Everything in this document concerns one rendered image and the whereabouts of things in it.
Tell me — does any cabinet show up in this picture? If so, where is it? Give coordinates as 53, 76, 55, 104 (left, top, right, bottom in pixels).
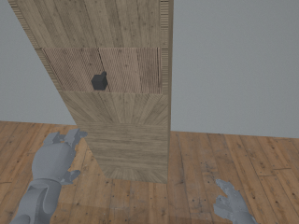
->
7, 0, 174, 184

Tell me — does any right robot hand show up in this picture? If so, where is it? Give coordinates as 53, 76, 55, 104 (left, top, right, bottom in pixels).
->
213, 178, 249, 221

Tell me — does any drawer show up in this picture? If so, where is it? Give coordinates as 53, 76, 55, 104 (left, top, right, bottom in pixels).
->
42, 48, 163, 94

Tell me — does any handle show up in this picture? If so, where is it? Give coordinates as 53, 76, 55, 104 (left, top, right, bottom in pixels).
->
91, 71, 108, 91

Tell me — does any left robot hand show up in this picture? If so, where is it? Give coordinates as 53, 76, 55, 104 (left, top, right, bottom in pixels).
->
32, 128, 88, 185

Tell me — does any left robot forearm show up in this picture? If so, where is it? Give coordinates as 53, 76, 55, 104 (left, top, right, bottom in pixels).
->
9, 178, 62, 224

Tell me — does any right robot forearm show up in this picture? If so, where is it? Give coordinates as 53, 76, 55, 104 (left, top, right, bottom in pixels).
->
232, 211, 258, 224

